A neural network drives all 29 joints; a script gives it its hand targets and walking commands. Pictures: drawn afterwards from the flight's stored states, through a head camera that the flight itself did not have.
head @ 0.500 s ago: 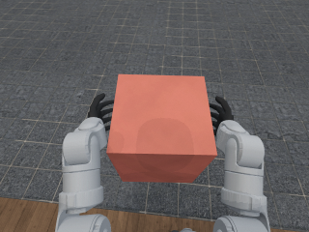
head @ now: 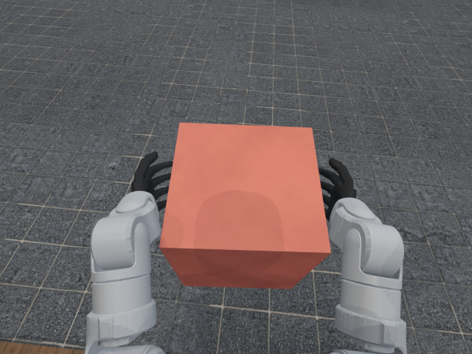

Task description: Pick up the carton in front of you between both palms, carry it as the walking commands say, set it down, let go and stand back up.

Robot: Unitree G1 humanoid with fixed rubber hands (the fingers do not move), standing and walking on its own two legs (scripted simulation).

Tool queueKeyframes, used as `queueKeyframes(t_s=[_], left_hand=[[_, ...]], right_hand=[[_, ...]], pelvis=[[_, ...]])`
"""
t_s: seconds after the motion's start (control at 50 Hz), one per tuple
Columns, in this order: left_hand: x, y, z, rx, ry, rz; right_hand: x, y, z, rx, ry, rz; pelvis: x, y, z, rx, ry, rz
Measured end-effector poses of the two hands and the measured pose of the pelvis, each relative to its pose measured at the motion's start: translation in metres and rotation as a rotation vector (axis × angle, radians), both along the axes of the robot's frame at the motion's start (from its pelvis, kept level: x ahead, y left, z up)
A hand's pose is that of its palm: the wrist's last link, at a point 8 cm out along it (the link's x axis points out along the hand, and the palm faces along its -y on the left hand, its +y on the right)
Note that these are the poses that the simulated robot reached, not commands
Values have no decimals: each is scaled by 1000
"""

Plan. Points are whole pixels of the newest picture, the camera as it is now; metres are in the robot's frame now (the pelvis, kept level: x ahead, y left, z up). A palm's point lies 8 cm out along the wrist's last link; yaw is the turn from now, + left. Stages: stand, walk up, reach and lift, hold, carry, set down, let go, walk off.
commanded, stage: carry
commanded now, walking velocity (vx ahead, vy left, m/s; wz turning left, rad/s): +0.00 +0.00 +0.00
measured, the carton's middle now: (241, 215) +0.35 +0.00 +0.03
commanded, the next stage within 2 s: none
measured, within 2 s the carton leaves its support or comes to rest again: neither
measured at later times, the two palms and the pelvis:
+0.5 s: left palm (140, 206) +0.33 +0.16 +0.09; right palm (333, 212) +0.33 -0.14 +0.09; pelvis +0.00 +0.01 -0.01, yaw +1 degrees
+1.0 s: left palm (138, 228) +0.28 +0.15 +0.11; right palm (349, 232) +0.29 -0.15 +0.11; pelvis -0.04 +0.00 -0.01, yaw +1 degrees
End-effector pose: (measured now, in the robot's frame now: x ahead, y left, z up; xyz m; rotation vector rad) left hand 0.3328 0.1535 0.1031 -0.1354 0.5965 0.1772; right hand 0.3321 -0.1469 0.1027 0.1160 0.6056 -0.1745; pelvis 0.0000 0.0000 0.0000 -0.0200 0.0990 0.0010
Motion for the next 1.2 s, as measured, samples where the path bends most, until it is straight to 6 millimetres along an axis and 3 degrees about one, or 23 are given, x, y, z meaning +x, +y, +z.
queueKeyframes(t_s=[0.12,0.24,0.44,1.0,1.1,1.2], left_hand=[[3,14,-1,5,-1,3],[1,22,-11,-3,30,9],[-1,12,-7,16,14,-2],[-51,-1,4,18,33,4],[-41,-8,4,19,36,-1],[-15,-22,-1,31,38,-1]], right_hand=[[7,14,2,-16,-1,16],[4,22,-9,-8,30,11],[-1,12,-10,2,12,6],[-47,-1,4,0,28,12],[-40,-8,0,8,32,2],[-15,-23,-8,7,33,7]], pelvis=[[5,11,-6,3,-8,3],[7,14,-11,8,-22,8],[0,12,-14,3,-28,10],[-38,-3,-11,18,-74,8],[-27,-8,-13,23,-65,8],[-5,-19,-20,8,-54,17]])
